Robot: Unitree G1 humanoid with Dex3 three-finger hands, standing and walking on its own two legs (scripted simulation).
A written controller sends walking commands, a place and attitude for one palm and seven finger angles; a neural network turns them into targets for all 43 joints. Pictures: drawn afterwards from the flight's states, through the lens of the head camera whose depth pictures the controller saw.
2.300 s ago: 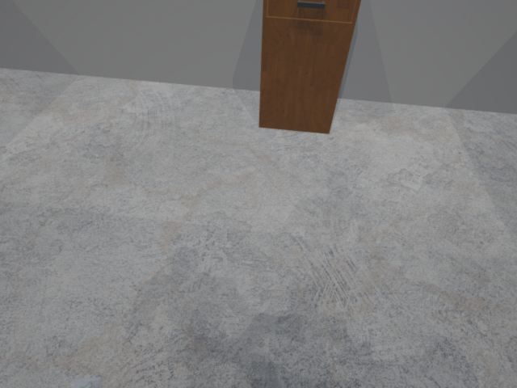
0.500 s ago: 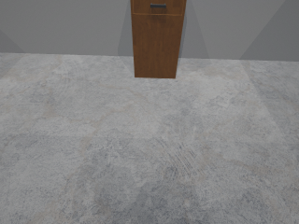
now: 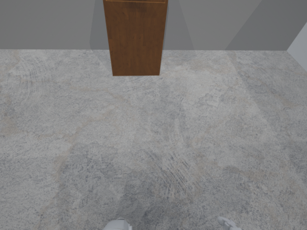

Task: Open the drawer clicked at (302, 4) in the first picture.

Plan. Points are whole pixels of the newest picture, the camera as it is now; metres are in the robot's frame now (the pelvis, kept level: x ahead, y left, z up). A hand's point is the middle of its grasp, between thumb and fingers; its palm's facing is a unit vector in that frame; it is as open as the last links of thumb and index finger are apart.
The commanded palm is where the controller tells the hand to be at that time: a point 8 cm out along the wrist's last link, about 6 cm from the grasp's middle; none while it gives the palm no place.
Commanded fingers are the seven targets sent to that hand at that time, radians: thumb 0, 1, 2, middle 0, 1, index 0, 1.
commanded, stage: walk to a spot facing it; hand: left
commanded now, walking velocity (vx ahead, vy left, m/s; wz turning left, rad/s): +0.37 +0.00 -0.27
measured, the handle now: out of the picture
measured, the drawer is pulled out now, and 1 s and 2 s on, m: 0.00 0.00 0.00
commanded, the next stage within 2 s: turn to face it in 1.34 s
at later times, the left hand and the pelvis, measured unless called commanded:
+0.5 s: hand (129, 155) +0.37 +0.12 -0.15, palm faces -0.22 -0.96 -0.19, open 7.4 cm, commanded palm none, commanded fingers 0.00 0.90 0.90 -0.20 -0.30 -0.20 -0.30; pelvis +0.21 -0.03 +0.01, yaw -10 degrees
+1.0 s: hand (124, 140) +0.44 +0.15 -0.17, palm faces -0.16 -0.98 -0.14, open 7.3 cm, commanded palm none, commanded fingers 0.00 0.90 0.90 -0.20 -0.30 -0.20 -0.30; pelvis +0.44 -0.03 +0.01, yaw -13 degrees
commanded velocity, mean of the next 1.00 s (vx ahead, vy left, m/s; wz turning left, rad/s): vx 0.37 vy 0.00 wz -0.16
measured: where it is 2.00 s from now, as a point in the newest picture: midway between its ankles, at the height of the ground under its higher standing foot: (182, 150)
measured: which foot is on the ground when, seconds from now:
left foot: down 0.00-0.48, up 0.50-0.86, down 0.88-1.00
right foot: up 0.00-0.46, down 0.48-0.90, up 0.92-1.00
